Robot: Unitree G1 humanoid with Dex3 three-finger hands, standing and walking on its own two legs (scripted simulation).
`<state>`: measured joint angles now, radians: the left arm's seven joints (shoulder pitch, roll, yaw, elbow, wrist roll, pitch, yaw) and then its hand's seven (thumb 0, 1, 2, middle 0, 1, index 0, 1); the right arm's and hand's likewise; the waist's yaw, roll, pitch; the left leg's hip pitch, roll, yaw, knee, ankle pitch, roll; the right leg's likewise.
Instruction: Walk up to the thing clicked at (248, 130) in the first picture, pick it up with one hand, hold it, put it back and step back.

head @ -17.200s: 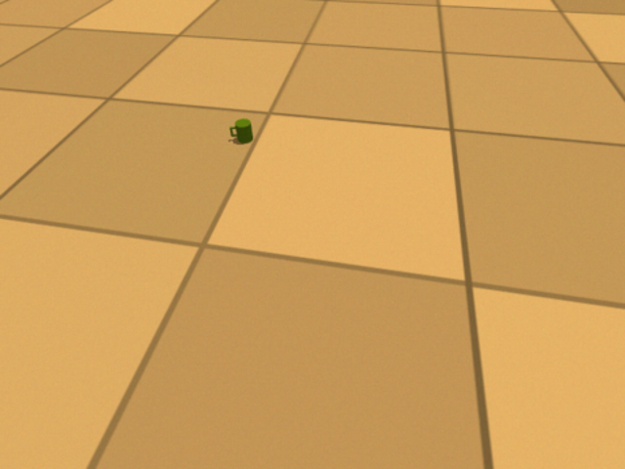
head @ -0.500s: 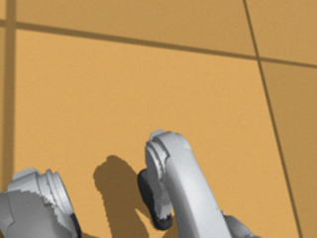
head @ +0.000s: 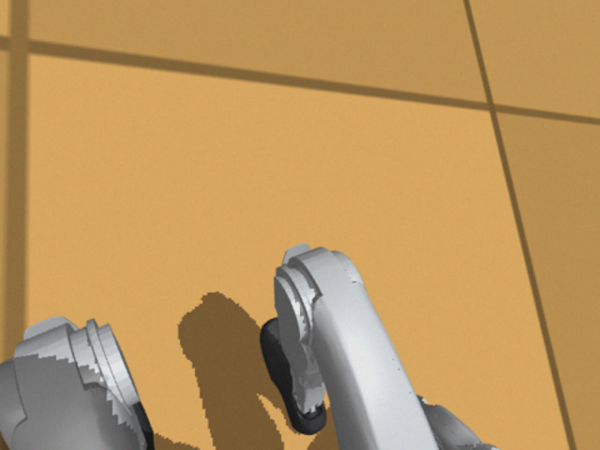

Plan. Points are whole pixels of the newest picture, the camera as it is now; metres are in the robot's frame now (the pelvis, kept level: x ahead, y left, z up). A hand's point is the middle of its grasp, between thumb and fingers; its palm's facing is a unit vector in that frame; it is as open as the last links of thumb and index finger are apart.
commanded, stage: settle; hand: left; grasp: from above
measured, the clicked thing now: out of the picture +0.45 +0.35 -0.25
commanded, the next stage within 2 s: lift in 0.86 s
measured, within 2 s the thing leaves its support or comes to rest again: leaves its support in 0.36 s
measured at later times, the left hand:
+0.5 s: hand out of the picture +0.43 +0.34 -0.17, palm faces -0.41 -0.12 -0.91, open 11.3 cm
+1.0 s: hand out of the picture +0.43 +0.34 -0.10, palm faces -0.46 -0.11 -0.88, open 11.3 cm
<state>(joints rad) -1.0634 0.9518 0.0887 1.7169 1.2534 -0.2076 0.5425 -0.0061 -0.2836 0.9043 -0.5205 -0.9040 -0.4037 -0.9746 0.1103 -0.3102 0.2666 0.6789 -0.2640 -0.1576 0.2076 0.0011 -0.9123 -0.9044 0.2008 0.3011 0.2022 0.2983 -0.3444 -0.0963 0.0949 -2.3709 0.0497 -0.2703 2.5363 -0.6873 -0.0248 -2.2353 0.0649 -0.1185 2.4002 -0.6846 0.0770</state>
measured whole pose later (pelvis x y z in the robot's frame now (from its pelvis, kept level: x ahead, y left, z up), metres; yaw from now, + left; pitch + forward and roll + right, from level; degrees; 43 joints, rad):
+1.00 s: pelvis -0.01 +0.00 +0.05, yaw +5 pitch +33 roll -9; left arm -0.93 0.74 0.05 1.26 1.19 -0.14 0.21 0.01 -0.24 0.76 -0.64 -0.73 -0.55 -0.78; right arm 0.18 -0.28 0.08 0.69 -0.10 0.00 0.14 0.00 -0.91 -0.90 0.20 0.30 0.20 0.30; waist -0.23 -0.01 -0.04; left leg -2.28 0.04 -0.17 2.33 -0.64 -0.01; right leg -2.16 0.02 -0.06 2.26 -0.68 0.05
